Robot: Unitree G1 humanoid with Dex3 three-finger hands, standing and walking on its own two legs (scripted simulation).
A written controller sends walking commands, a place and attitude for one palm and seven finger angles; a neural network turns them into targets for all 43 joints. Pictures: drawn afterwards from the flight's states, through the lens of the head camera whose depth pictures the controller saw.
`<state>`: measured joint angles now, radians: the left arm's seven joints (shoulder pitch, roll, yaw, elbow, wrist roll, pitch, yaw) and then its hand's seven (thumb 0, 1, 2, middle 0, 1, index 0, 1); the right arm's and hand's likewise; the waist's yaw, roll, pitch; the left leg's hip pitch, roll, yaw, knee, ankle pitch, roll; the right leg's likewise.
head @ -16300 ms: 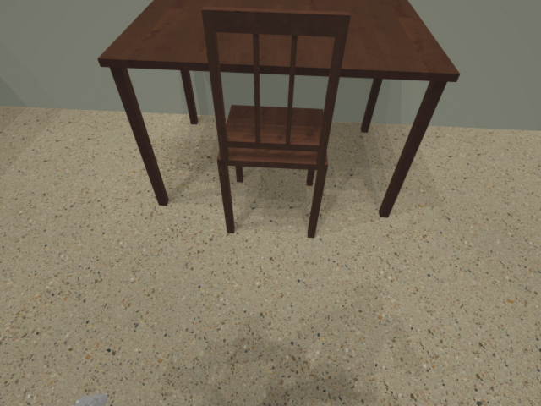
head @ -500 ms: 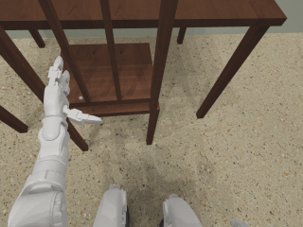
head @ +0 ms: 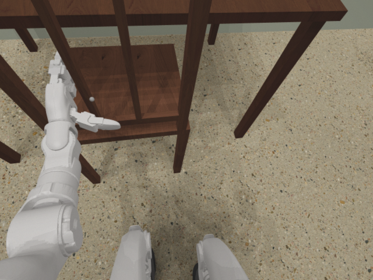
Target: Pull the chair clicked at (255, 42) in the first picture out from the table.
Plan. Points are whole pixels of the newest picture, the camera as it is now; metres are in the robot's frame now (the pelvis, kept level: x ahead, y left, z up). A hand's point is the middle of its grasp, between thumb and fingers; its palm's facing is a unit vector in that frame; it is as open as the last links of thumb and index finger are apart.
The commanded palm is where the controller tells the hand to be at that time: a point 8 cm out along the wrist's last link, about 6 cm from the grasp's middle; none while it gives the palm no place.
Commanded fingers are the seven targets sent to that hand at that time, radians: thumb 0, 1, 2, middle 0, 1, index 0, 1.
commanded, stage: push the fingers through the gap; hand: left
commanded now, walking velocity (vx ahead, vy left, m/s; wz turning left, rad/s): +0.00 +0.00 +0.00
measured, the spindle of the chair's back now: (75, 71) +0.52 +0.20 +0.08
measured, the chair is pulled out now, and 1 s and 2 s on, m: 0.00 0.00 0.04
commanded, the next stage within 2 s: hook a spindle and tug to test in 0.36 s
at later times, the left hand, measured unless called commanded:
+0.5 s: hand (91, 98) +0.49 +0.18 +0.04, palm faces +0.13 -0.99 -0.03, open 16.9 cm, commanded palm +0.46 +0.22 +0.04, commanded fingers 0.00 -0.50 0.30 -0.11 -0.24 -0.11 -0.24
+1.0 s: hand (96, 97) +0.49 +0.17 +0.03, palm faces +0.14 -0.99 -0.02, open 12.4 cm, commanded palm +0.46 +0.21 +0.04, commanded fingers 0.00 0.23 0.61 -0.50 -1.45 -0.50 -1.45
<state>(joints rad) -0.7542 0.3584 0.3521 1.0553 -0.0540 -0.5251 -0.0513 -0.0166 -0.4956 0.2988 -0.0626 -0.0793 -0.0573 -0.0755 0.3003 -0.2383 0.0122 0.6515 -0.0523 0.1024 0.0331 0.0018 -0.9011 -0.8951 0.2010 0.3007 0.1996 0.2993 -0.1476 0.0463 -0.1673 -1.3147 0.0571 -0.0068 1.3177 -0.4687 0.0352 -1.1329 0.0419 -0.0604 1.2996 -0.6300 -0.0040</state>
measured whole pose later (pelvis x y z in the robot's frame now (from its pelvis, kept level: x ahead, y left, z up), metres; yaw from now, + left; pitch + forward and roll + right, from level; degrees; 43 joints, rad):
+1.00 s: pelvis +0.01 +0.00 +0.00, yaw +0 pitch +27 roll -4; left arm -0.73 0.35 0.35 1.01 -0.07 -0.51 -0.04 -0.02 -0.24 0.41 -0.39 -1.09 -0.37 -1.09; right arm 0.30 -0.23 0.01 0.64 -0.05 0.12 0.04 0.00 -0.90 -0.90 0.20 0.30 0.20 0.30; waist -0.15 0.05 -0.16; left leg -1.31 0.06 -0.01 1.31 -0.47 0.03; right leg -1.13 0.05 -0.06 1.29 -0.63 -0.01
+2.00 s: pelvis +0.03 +0.00 +0.02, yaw +0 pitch +25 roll -3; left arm -0.45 0.24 0.24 0.73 -0.11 -0.50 0.00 0.01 0.80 0.81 -0.42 -1.40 -0.41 -1.45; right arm 0.27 -0.23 -0.01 0.61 -0.04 0.10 0.05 0.00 -0.90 -0.90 0.20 0.30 0.20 0.30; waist -0.11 0.04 -0.17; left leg -1.20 0.05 0.01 1.25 -0.49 0.03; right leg -1.02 0.04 -0.04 1.22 -0.64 0.00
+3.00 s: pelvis -0.04 -0.01 +0.11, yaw +3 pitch +3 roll -2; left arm -0.53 0.16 0.05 1.11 -0.09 -0.24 0.10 0.02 0.76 0.82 -0.30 -1.12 -0.49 -1.44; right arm 0.22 -0.26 -0.01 0.77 0.05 -0.04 -0.11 0.00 -0.90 -0.90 0.20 0.30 0.20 0.30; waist -0.08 0.07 0.13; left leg -0.53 0.04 0.00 0.60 -0.13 0.01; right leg -0.39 0.03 -0.06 0.60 -0.28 -0.01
